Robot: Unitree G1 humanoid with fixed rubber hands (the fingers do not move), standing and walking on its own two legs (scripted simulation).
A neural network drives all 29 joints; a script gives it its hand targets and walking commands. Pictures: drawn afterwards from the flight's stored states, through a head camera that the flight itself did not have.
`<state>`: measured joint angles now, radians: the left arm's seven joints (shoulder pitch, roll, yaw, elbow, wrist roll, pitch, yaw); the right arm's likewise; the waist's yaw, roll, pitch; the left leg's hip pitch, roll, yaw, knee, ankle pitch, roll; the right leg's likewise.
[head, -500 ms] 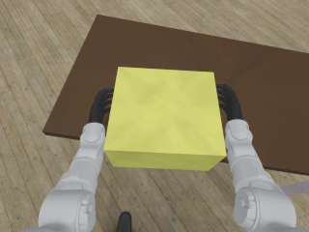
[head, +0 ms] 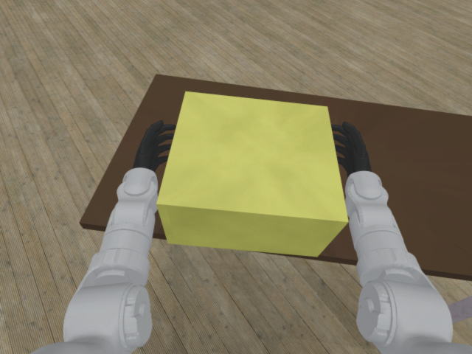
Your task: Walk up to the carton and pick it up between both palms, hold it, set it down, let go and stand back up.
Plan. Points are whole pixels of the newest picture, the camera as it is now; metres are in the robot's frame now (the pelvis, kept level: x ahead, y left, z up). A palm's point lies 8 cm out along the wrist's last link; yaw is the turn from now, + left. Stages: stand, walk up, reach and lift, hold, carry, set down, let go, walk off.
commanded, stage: reach and lift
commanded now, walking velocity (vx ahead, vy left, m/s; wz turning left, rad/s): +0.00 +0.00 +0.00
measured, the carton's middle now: (250, 172) +0.41 +0.00 +0.07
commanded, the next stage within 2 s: hold in 1.74 s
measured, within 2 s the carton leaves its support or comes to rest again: neither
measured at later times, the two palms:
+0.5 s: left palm (135, 166) +0.38 +0.19 +0.10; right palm (356, 171) +0.38 -0.17 +0.12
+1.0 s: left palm (144, 169) +0.36 +0.17 +0.12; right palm (374, 190) +0.35 -0.19 +0.12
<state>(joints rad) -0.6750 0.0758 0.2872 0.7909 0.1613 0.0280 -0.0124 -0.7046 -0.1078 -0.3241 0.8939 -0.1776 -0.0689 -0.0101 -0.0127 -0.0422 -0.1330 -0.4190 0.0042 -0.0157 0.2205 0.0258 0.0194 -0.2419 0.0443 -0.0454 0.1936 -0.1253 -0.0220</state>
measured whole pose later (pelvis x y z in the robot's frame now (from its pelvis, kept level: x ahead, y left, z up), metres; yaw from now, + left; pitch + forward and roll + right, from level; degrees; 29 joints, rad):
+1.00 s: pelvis +0.00 +0.01 +0.00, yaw -2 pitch +2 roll -1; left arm -0.39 0.06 0.21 0.09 0.11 0.50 -0.03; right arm -0.45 -0.13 -0.07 0.33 0.13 0.33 -0.14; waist -0.06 -0.03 -0.02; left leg -0.25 -0.01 0.03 0.24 -0.01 0.03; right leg -0.10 0.02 -0.01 0.23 -0.16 -0.01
